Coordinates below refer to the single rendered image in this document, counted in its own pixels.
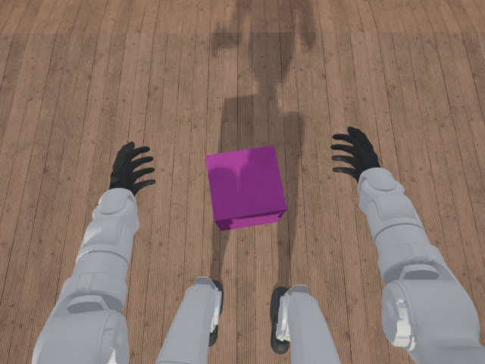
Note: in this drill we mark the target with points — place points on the left robot forearm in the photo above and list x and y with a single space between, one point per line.
98 279

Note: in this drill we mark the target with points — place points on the carton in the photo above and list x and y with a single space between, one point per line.
246 188

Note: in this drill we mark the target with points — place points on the robot left hand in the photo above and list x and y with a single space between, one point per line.
123 176

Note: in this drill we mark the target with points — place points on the right robot forearm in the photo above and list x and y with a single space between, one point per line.
403 247

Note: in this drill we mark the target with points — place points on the right robot upper arm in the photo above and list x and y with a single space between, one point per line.
433 320

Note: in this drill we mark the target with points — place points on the robot right hand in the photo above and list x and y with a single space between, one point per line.
362 150

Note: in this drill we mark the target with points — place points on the right robot shin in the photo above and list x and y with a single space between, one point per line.
297 288

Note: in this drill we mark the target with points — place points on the left robot thigh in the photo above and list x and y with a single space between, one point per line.
188 337

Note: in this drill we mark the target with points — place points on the left robot upper arm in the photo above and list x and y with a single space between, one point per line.
98 337

